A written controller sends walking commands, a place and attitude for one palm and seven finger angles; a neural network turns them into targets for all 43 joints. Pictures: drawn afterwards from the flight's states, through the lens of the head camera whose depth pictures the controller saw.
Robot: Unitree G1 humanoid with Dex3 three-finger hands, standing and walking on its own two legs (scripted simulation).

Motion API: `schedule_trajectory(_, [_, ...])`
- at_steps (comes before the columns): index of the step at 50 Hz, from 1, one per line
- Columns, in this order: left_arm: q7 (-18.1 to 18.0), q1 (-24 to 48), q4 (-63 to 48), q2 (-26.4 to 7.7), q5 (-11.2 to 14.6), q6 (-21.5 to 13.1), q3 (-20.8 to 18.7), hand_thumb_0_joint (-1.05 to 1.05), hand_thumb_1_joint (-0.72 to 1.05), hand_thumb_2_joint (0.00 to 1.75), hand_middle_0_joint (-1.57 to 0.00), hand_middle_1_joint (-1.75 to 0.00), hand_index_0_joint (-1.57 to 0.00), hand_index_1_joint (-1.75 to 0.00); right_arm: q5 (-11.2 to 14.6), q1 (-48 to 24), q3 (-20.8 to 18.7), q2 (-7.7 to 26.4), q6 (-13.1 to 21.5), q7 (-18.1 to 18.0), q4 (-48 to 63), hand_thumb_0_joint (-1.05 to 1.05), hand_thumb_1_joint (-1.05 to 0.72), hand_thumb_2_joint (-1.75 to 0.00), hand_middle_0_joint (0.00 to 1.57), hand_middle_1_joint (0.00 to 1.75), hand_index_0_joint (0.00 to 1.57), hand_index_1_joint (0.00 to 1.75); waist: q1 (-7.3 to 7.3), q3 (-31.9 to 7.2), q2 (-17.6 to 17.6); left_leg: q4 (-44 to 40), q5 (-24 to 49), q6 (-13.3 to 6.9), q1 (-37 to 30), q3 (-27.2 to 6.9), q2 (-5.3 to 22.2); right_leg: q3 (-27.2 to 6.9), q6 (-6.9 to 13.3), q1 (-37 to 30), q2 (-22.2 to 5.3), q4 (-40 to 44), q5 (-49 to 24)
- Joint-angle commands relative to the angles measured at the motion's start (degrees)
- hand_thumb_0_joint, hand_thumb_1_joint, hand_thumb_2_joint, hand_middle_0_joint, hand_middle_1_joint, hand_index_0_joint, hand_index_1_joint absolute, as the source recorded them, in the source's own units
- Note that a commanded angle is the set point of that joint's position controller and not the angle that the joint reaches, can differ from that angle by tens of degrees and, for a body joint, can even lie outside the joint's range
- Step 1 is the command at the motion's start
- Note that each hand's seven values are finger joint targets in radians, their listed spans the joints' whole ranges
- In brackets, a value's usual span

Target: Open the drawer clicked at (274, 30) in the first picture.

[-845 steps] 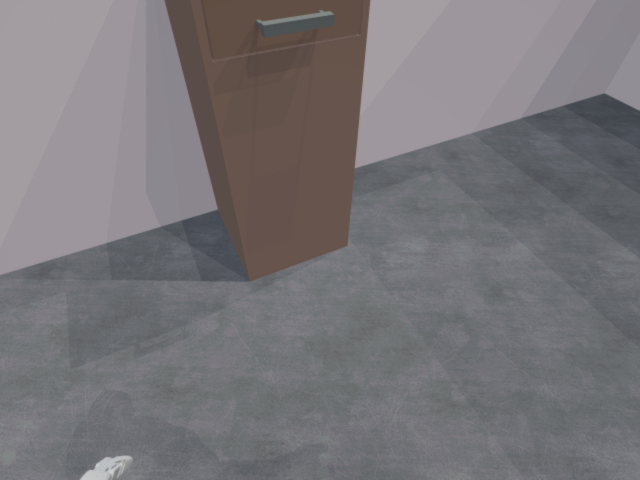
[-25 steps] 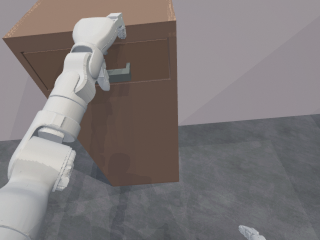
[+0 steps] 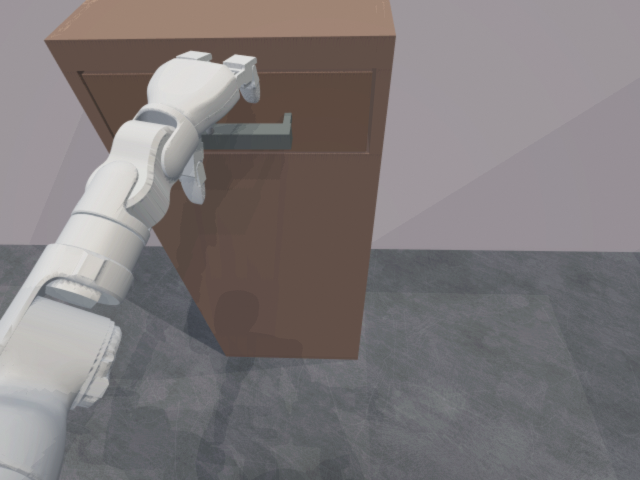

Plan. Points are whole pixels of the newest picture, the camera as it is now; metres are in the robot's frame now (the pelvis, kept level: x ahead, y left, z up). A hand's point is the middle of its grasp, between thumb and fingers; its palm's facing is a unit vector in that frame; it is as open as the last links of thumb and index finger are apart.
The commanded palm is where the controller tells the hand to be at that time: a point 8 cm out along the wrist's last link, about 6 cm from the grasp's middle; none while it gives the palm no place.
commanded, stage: move the hooked fingers above the handle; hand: left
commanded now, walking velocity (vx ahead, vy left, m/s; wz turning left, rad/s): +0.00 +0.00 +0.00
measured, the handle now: (230, 127) +0.54 +0.16 +0.15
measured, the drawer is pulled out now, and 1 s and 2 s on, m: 0.00 0.00 0.00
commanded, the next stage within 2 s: lift the fingers back up to retry in 0.62 s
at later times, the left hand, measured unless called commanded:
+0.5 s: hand (194, 141) +0.46 +0.18 +0.18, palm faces -0.02 +0.05 -1.00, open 13.7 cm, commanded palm +0.46 +0.18 +0.26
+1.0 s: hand (225, 87) +0.50 +0.14 +0.23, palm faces +0.07 +0.00 -1.00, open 13.6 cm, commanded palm +0.47 +0.17 +0.26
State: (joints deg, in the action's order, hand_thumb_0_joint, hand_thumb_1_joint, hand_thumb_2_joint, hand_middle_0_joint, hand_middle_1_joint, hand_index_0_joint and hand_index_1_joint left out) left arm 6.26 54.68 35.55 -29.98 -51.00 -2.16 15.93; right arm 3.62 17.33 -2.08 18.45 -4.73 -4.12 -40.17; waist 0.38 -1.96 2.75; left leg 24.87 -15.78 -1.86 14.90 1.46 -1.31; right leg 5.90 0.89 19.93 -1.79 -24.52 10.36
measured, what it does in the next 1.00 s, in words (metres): stands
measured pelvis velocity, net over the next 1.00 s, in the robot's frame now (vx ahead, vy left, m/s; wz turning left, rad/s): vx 0.00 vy -0.01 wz -0.05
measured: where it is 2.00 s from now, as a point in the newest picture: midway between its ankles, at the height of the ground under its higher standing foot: outside the picture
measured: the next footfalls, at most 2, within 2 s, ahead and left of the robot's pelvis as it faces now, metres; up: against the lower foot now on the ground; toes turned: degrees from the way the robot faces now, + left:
none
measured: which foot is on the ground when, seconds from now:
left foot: down 0.00-1.00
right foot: down 0.00-1.00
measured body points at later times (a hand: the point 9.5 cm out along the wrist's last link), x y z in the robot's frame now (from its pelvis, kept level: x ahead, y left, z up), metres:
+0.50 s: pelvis +0.00 +0.00 +0.00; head +0.03 -0.03 +0.45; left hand +0.46 +0.18 +0.24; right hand +0.12 -0.26 -0.13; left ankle -0.04 +0.10 -0.74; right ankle +0.02 -0.11 -0.74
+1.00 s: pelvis +0.00 -0.01 +0.00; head +0.02 -0.04 +0.45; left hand +0.49 +0.14 +0.29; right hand +0.09 -0.26 -0.14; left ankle -0.04 +0.10 -0.74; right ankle +0.02 -0.11 -0.74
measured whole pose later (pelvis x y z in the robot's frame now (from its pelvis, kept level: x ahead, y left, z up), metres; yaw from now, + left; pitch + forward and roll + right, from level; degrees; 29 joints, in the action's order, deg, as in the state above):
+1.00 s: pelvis +0.00 -0.01 +0.00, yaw -3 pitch +7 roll +1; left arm 6.9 64.7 51.0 -27.7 -56.0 6.7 9.7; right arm 4.3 12.3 2.7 15.5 -8.7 -2.9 -38.8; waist -2.6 -4.0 4.2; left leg 22.9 -14.8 -1.6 14.8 4.4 -1.0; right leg 3.0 1.1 22.1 -1.1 -25.2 9.7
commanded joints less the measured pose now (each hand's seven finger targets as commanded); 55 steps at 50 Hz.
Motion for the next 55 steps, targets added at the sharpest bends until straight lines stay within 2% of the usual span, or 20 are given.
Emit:
schedule_trajectory(1, [-6.36,34.89,1.45,-10.32,1.38,4.12,-11.27,0.0,-0.5,0.3,-0.3,-1.2,-0.3,-1.2,-0.19,-3.17,0.12,5.28,2.27,0.71,4.41,0.0,-0.9,-0.9,0.2,0.3,0.2,0.3,-2.64,-16.82,-1.65,-3.37,17.09,1.09,-1.12,-2.09,-0.56,-4.07,1.94,-8.96,2.03,1.66,-8.37])
schedule_trajectory(5, [-8.18,32.4,8.8,-18.81,-4.7,10.15,-16.87,0.0,-0.5,0.3,-0.3,-1.2,-0.3,-1.2,-1.13,-5.39,1.2,5.82,0.58,1.84,4.43,0.0,-0.9,-0.9,0.2,0.3,0.2,0.3,0.99,-21.7,-2.51,-4.06,23.04,1.48,3.22,-0.54,0.09,-4.57,2.24,-17.27,1.29,-0.66,-15.13])
schedule_trajectory(6, [-7.54,31.08,8.72,-17.95,-5.91,11.29,-15.81,0.0,-0.5,0.3,-0.3,-1.2,-0.3,-1.2,-1.13,-6.0,1.52,5.17,0.09,2.26,5.38,0.0,-0.9,-0.9,0.2,0.3,0.2,0.3,1.47,-23.85,-3.04,-3.93,25.13,1.45,3.38,-0.37,0.3,-4.64,2.08,-19.56,0.96,-1.65,-17.65])
schedule_trajectory(10, [-4.94,25.22,9.31,-18.71,-5.96,13.55,-16.76,0.0,-0.5,0.3,-0.3,-1.2,-0.3,-1.2,-0.62,-8.92,1.81,5.25,-2.01,1.99,7.42,0.0,-0.9,-0.9,0.2,0.3,0.2,0.3,2.05,-22.02,-11.82,-4.87,21.81,0.34,5.24,0.92,0.82,-5.19,0.93,-22.33,0.34,-0.79,-17.83])
schedule_trajectory(13, [-2.65,24.02,9.49,-16.36,-5.55,13.64,-13.95,0.0,-0.5,0.3,-0.3,-1.2,-0.3,-1.2,0.08,-9.89,2.09,5.23,-2.76,1.21,8.74,0.0,-0.9,-0.9,0.2,0.3,0.2,0.3,0.9,-17.14,-14.25,-5.98,15.89,-0.28,5.42,1.1,1.12,-5.22,0.35,-18.88,-0.01,0.62,-12.71])
schedule_trajectory(15, [-1.3,23.45,7.1,-19.21,-5.71,12.23,-15.87,0.0,-0.5,0.3,-0.3,-1.2,-0.3,-1.2,-0.04,-10.16,1.81,5.46,-2.78,0.77,9.99,0.0,-0.9,-0.9,0.2,0.3,0.2,0.3,1.23,-19.32,-13.63,-5.68,15.6,-0.63,4.27,1.14,0.96,-5.84,0.27,-20.25,-0.11,0.48,-12.51])
schedule_trajectory(20, [0.86,30.51,-8.79,-10.32,-4.54,6.55,-8.18,0.0,-0.5,0.3,-0.3,-1.2,-0.3,-1.2,-0.33,-8.71,0.66,4.09,-1.13,0.88,12.3,0.0,-0.9,-0.9,0.2,0.3,0.2,0.3,-1.52,-23.63,-4.64,-3.36,18.8,-1.23,-3.13,0.01,0.43,-5.89,0.8,-15.98,0.32,-0.02,-13.62])
schedule_trajectory(24, [-0.09,37.53,-17.41,-8.29,-1.78,2.57,-6.33,0.0,-0.5,0.3,-0.3,-1.2,-0.3,-1.2,-0.51,-6.31,-0.41,3.42,0.98,0.92,10.73,0.0,-0.9,-0.9,0.2,0.3,0.2,0.3,-3.44,-24.98,2.2,-1.38,21.23,-0.64,-9.46,-1.66,-0.22,-5.66,1.34,-11.11,1.12,0.45,-12.4])
schedule_trajectory(25, [-0.51,39.47,-18.65,-6.73,-0.84,2.06,-5.02,0.0,-0.5,0.3,-0.3,-1.2,-0.3,-1.2,-0.51,-5.81,-0.56,3.39,1.47,1.0,10.38,0.0,-0.9,-0.9,0.2,0.3,0.2,0.3,-3.96,-25.01,1.46,-0.99,22.04,-0.54,-10.23,-2.01,-0.36,-5.46,1.44,-10.48,1.31,0.72,-12.18])
schedule_trajectory(29, [-4.69,38.59,-9.86,-9.48,0.47,2.83,-9.84,0.0,-0.5,0.3,-0.3,-1.2,-0.3,-1.2,-0.65,-4.78,-0.24,3.69,2.11,1.31,6.87,0.0,-0.9,-0.9,0.2,0.3,0.2,0.3,-2.7,-21.86,0.71,-1.71,20.8,0.88,-6.79,-2.5,-0.74,-4.3,1.86,-9.88,1.92,0.79,-10.92])
schedule_trajectory(32, [-7.28,35.84,1.45,-14.14,-0.91,6.01,-14.34,0.0,-0.5,0.3,-0.3,-1.2,-0.3,-1.2,-0.68,-5.34,0.78,4.5,1.49,1.32,4.91,0.0,-0.9,-0.9,0.2,0.3,0.2,0.3,-1.24,-19.77,-3.05,-3.36,19.0,1.11,0.03,-1.53,-0.7,-4.27,1.8,-13.28,1.5,0.41,-11.3])
schedule_trajectory(34, [-7.7,35.39,5.83,-13.59,-2.68,8.93,-13.25,0.0,-0.5,0.3,-0.3,-1.2,-0.3,-1.2,-0.73,-6.12,1.12,4.7,0.95,1.73,4.64,0.0,-0.9,-0.9,0.2,0.3,0.2,0.3,-0.83,-19.41,-3.77,-4.06,19.06,1.17,1.93,-0.74,-0.29,-4.47,1.7,-14.44,1.14,0.18,-12.05])
schedule_trajectory(35, [-7.56,33.89,8.09,-16.03,-3.94,10.25,-14.8,0.0,-0.5,0.3,-0.3,-1.2,-0.3,-1.2,-0.89,-6.67,1.07,5.14,0.53,1.87,4.8,0.0,-0.9,-0.9,0.2,0.3,0.2,0.3,-0.03,-21.04,-3.87,-4.17,20.31,1.24,2.58,-0.37,-0.13,-4.86,1.77,-16.87,0.91,-0.09,-13.47])
schedule_trajectory(38, [-4.74,31.56,9.54,-15.0,-6.16,12.86,-12.84,0.0,-0.5,0.3,-0.3,-1.2,-0.3,-1.2,-0.72,-7.06,1.2,5.22,-0.6,2.06,6.23,0.0,-0.9,-0.9,0.2,0.3,0.2,0.3,0.09,-23.01,-5.84,-3.92,22.15,0.68,3.11,0.28,0.41,-5.06,1.43,-19.25,0.46,-1.15,-17.43])
schedule_trajectory(40, [-2.97,28.33,11.51,-16.38,-6.26,13.46,-13.92,0.0,-0.5,0.3,-0.3,-1.2,-0.3,-1.2,-0.46,-7.76,1.36,5.62,-1.72,1.72,6.98,0.0,-0.9,-0.9,0.2,0.3,0.2,0.3,0.23,-21.8,-9.39,-4.41,20.21,0.29,4.17,0.63,0.46,-5.18,1.07,-20.14,0.38,-0.53,-16.38])
schedule_trajectory(41, [-2.12,28.45,11.99,-14.33,-5.83,13.67,-11.65,0.0,-0.5,0.3,-0.3,-1.2,-0.3,-1.2,-0.29,-8.28,1.57,5.55,-1.95,1.43,7.46,0.0,-0.9,-0.9,0.2,0.3,0.2,0.3,-0.46,-19.41,-10.19,-4.76,17.2,-0.06,4.75,1.01,0.59,-5.49,0.7,-18.71,0.05,0.18,-14.43])
schedule_trajectory(44, [-0.31,29.16,13.35,-14.38,-5.76,13.1,-10.92,0.0,-0.5,0.3,-0.3,-1.2,-0.3,-1.2,0.33,-8.16,1.75,5.8,-2.25,0.57,7.93,0.0,-0.9,-0.9,0.2,0.3,0.2,0.3,-1.56,-14.74,-12.35,-5.61,11.84,-0.42,5.78,0.74,0.88,-5.47,0.38,-15.34,0.03,1.36,-8.99])
schedule_trajectory(49, [0.67,30.7,12.61,-15.13,-6.99,10.53,-10.55,0.0,-0.5,0.3,-0.3,-1.2,-0.3,-1.2,0.13,-6.68,1.64,5.51,-1.76,-0.06,8.69,0.0,-0.9,-0.9,0.2,0.3,0.2,0.3,-1.82,-16.77,-7.63,-4.86,10.07,-0.38,5.09,0.8,0.72,-6.2,0.62,-14.22,0.03,1.03,-6.63])
schedule_trajectory(53, [0.67,31.52,11.99,-14.56,-5.88,8.48,-10.49,0.0,-0.5,0.3,-0.3,-1.2,-0.3,-1.2,0.14,-5.47,1.37,5.45,-1.02,-0.22,9.04,0.0,-0.9,-0.9,0.2,0.3,0.2,0.3,-2.45,-16.49,-7.98,-4.53,7.69,-0.44,5.7,0.55,0.72,-6.48,0.44,-13.28,0.1,1.37,-4.43])
schedule_trajectory(55, [0.62,33.7,7.77,-15.48,-4.7,6.03,-11.56,0.0,-0.5,0.3,-0.3,-1.2,-0.3,-1.2,0.2,-5.24,0.85,5.42,-0.31,-0.52,9.94,0.0,-0.9,-0.9,0.2,0.3,0.2,0.3,-2.61,-19.31,-8.3,-4.0,7.55,-0.84,4.91,0.31,0.45,-7.16,0.32,-15.04,-0.04,1.31,-4.53])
